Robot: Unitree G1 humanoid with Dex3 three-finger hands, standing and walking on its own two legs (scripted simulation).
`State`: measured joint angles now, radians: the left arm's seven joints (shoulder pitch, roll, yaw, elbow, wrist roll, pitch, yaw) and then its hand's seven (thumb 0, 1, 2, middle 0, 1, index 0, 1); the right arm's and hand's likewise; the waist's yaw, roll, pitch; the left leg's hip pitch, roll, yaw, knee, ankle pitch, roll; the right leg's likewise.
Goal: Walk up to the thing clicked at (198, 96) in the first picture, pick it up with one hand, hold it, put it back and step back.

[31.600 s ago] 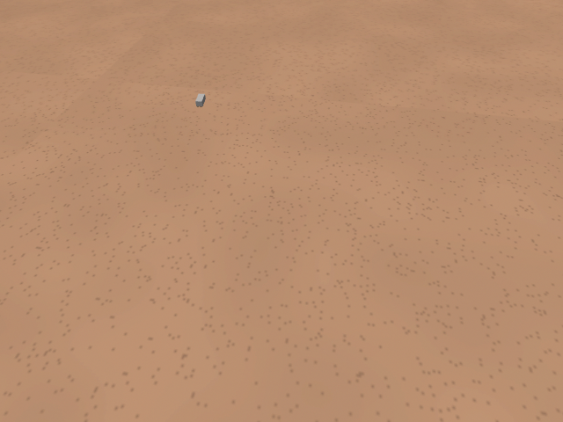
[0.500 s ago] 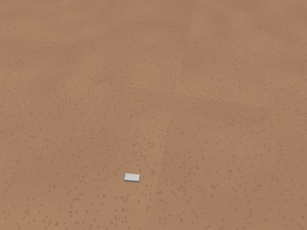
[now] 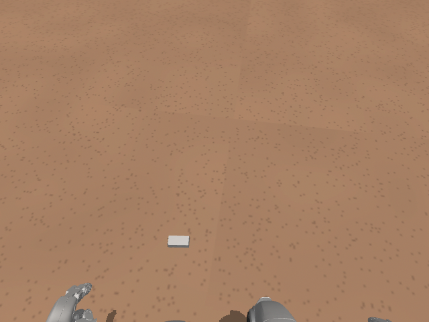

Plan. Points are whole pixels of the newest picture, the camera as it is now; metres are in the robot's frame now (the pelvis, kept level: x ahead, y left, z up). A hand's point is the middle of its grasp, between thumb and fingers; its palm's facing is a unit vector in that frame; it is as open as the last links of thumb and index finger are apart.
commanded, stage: walk up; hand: left
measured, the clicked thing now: (178, 241) +0.51 +0.19 -0.73
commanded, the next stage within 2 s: stand in 0.84 s
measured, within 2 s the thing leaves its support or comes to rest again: neither
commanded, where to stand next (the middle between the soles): +0.13 -0.05 m, yaw -1 degrees
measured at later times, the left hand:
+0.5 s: hand out of the picture +0.07 +0.28 -0.14, palm faces -0.06 -0.94 -0.34, open 7.4 cm
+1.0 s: hand out of the picture +0.12 +0.24 -0.12, palm faces -0.10 -0.93 -0.34, open 7.4 cm
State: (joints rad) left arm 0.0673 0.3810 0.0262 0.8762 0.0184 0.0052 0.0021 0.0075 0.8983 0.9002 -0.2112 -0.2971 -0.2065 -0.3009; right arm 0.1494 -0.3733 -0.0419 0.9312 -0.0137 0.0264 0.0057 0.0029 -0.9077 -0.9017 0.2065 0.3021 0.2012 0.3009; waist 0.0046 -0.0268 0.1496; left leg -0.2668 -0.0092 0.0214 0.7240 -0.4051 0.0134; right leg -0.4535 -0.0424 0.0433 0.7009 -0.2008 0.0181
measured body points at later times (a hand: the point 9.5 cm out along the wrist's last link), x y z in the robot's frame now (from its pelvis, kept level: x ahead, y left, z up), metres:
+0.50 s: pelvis -0.01 +0.02 +0.01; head +0.01 +0.03 +0.46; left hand +0.07 +0.33 -0.12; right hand +0.05 -0.31 -0.10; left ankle +0.03 +0.13 -0.71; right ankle -0.01 -0.12 -0.71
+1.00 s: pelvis +0.00 +0.00 +0.03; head +0.02 -0.01 +0.48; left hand +0.12 +0.29 -0.09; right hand +0.07 -0.31 -0.10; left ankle +0.03 +0.13 -0.71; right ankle -0.01 -0.13 -0.71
